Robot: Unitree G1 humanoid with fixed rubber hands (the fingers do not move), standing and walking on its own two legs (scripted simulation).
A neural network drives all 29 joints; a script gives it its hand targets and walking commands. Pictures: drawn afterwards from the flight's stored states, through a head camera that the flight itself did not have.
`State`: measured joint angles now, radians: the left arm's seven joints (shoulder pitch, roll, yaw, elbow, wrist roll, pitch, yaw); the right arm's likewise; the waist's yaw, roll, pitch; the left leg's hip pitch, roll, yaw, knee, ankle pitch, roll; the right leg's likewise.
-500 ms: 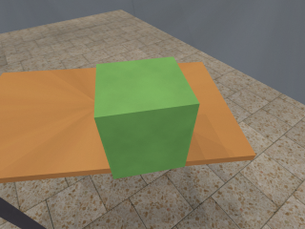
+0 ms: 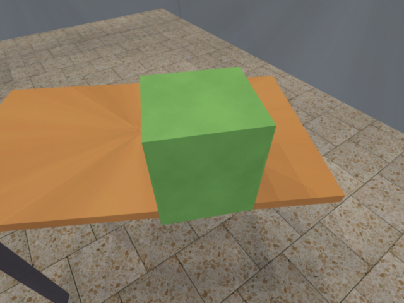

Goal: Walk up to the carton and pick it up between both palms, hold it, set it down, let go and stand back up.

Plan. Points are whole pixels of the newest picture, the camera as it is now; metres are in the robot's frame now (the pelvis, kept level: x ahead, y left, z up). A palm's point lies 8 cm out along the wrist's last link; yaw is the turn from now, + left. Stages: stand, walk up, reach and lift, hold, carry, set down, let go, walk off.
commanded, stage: stand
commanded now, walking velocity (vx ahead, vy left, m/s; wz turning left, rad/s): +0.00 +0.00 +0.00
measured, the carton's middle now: (200, 147) +0.42 +0.01 +0.10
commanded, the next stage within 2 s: none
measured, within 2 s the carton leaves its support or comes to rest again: neither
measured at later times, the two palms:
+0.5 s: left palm out of the picture +0.03 +0.25 -0.12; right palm out of the picture +0.03 -0.26 -0.12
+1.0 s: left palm out of the picture +0.04 +0.24 -0.12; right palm out of the picture +0.04 -0.27 -0.12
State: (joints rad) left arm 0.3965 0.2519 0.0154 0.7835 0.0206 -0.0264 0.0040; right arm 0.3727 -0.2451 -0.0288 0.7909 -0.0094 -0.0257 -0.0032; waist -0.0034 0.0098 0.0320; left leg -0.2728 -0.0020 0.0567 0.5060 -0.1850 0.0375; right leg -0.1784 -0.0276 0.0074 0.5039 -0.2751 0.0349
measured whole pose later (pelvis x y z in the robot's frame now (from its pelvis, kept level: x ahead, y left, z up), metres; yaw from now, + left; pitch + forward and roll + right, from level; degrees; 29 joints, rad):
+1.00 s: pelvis +0.02 -0.01 +0.00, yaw -1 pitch -2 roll +0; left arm 0.37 0.24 -0.01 0.88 0.01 -0.02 0.02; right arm 0.35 -0.23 -0.01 0.90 -0.01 -0.01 -0.02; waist -0.01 -0.01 0.03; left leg -0.25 0.01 0.06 0.48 -0.20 0.02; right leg -0.16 -0.01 0.01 0.48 -0.29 0.02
